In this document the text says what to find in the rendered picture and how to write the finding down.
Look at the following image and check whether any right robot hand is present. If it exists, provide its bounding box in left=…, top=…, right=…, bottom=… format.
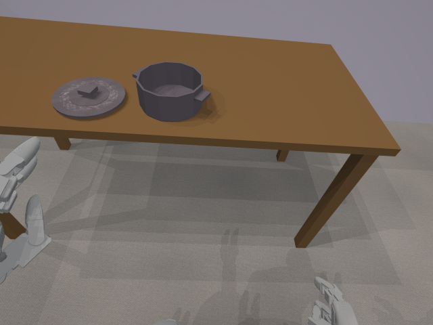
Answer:
left=309, top=277, right=359, bottom=325

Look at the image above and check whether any left robot hand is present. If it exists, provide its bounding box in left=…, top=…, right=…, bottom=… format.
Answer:
left=0, top=136, right=51, bottom=284

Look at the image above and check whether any knob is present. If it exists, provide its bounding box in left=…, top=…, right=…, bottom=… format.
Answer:
left=77, top=83, right=98, bottom=97

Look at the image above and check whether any table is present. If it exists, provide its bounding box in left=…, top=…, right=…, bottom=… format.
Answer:
left=0, top=16, right=401, bottom=248

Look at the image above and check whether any pot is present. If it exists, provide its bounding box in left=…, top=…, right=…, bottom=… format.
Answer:
left=133, top=62, right=211, bottom=122

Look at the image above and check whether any lid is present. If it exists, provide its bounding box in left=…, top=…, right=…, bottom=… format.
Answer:
left=51, top=77, right=126, bottom=118

